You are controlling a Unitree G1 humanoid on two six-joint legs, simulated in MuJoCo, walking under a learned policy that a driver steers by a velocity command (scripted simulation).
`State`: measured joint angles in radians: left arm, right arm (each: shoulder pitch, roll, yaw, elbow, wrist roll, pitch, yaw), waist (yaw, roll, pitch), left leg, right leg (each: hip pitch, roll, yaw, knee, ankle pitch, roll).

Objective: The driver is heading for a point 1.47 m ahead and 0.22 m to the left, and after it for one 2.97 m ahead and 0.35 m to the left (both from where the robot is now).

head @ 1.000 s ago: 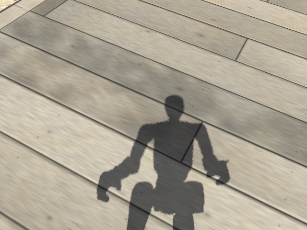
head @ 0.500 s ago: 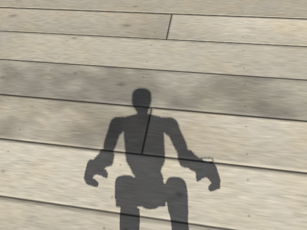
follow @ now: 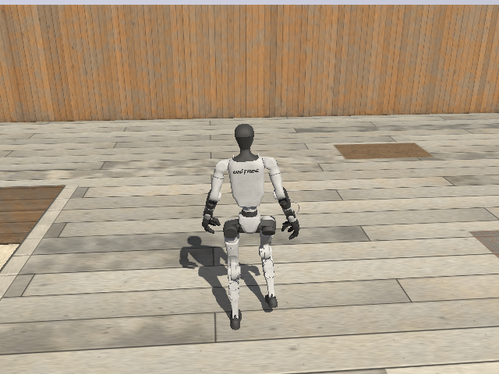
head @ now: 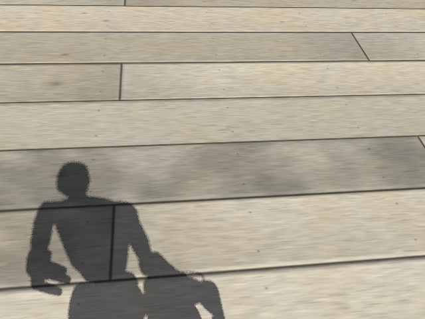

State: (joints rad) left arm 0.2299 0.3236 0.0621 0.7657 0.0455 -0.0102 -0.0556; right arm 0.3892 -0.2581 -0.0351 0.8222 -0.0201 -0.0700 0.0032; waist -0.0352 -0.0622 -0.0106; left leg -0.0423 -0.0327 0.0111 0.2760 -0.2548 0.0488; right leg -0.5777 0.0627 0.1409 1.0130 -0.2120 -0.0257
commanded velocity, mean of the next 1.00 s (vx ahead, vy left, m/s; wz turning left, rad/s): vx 0.48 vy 0.00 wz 0.17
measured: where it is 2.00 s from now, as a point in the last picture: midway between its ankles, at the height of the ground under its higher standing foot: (162, 182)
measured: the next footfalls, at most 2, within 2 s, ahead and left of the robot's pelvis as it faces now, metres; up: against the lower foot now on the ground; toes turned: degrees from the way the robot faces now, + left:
right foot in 0.24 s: +0.27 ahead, -0.11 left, +0.00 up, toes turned -3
left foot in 0.78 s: +0.58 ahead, +0.05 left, +0.00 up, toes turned +11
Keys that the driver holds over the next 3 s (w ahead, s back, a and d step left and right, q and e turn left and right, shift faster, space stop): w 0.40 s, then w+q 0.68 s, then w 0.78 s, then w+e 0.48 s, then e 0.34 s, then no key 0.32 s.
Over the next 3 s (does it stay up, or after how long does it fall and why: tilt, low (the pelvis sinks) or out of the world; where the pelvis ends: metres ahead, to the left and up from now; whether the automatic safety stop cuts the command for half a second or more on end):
stays up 1.42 0.27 -0.01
